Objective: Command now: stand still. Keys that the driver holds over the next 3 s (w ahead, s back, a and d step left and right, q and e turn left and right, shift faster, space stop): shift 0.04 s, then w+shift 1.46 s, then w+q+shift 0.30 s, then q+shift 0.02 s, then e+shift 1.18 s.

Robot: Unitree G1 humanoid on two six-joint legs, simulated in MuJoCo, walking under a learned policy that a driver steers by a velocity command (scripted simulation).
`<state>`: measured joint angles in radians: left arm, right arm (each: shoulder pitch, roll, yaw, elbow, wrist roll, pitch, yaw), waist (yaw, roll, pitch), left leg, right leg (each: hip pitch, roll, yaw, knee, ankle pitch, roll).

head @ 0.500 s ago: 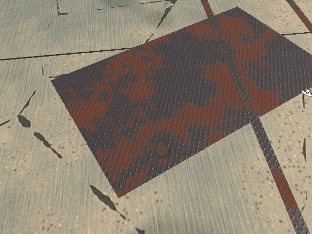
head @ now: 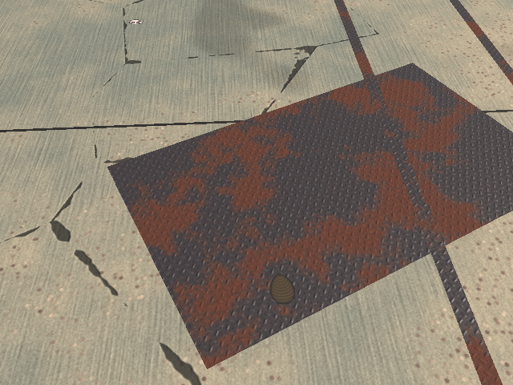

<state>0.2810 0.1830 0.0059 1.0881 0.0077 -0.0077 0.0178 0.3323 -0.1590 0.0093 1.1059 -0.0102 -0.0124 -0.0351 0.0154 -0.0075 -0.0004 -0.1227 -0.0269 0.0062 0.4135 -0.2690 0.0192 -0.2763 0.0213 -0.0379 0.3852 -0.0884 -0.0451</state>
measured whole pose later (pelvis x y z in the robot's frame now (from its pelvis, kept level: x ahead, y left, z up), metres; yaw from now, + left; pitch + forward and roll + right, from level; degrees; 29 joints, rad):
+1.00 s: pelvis +0.55 -0.01 -0.01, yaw +0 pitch +0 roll +2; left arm 0.24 0.24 0.05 0.92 0.03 -0.10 -0.03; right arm 0.33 -0.25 -0.08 1.00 -0.03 -0.09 0.02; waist -0.01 -0.02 0.03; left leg -0.24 -0.09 0.13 0.45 -0.22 0.11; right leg -0.48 -0.08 0.05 1.29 -0.23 -0.11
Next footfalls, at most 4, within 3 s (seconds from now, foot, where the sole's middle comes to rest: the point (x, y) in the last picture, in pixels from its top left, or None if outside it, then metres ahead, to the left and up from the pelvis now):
0.36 right None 0.15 -0.14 -0.78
0.82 left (256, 362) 0.61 0.04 -0.78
1.30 right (306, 229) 1.08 -0.11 -0.78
1.78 left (261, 141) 1.52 0.04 -0.78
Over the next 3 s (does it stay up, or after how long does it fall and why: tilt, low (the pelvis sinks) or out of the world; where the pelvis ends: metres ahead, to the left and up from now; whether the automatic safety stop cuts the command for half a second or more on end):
stays up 1.83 0.14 0.00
